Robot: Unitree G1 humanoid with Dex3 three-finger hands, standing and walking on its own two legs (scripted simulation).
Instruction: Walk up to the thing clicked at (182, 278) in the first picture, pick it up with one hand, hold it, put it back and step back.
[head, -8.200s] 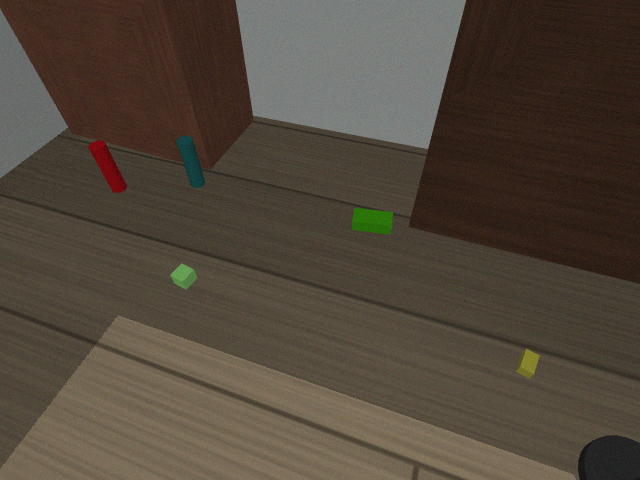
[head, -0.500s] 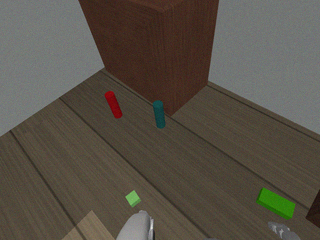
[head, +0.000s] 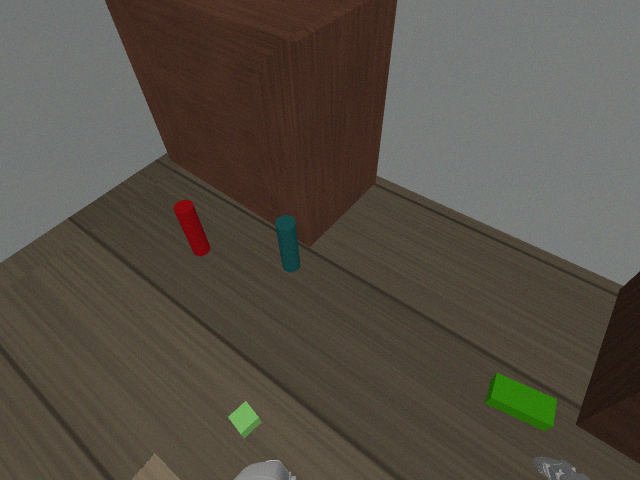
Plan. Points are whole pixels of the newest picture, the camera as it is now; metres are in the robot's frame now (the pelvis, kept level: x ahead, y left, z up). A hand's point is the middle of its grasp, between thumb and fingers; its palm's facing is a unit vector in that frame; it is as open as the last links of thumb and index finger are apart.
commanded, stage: walk up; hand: left
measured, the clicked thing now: (245, 419) +0.36 +0.26 -0.73
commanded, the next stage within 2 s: none
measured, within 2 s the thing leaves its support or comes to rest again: neither
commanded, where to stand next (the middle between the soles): -0.01 +0.01 m, yaw +1 degrees
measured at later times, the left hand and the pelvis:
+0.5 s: hand out of the picture +0.11 +0.25 -0.13, palm faces -0.04 -0.94 -0.34, open 7.4 cm; pelvis +0.02 +0.00 +0.02, yaw +0 degrees
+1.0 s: hand out of the picture -0.04 +0.24 -0.12, palm faces +0.04 -0.90 -0.44, open 7.4 cm; pelvis -0.07 -0.03 +0.01, yaw +2 degrees
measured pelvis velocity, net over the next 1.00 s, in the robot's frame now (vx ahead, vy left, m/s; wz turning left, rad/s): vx -0.07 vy -0.03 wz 0.03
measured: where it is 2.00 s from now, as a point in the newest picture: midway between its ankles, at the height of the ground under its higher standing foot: outside the picture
